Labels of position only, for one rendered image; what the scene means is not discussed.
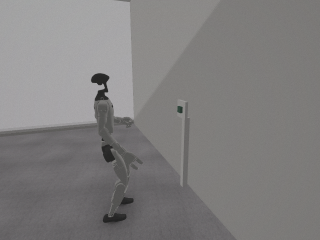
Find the robot shin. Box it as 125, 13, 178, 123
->
108, 183, 128, 217
119, 170, 132, 185

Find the robot right hand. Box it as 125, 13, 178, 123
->
123, 151, 143, 170

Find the left robot shin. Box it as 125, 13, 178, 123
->
119, 170, 132, 185

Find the robot right upper arm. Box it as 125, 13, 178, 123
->
97, 101, 109, 136

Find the right robot shin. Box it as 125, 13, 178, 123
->
108, 183, 128, 217

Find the robot right forearm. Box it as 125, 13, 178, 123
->
100, 128, 127, 156

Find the button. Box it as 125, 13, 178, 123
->
177, 106, 183, 114

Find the robot left hand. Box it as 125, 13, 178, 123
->
121, 117, 133, 128

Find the robot left forearm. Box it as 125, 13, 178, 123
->
113, 116, 123, 123

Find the panel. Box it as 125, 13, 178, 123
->
177, 99, 190, 187

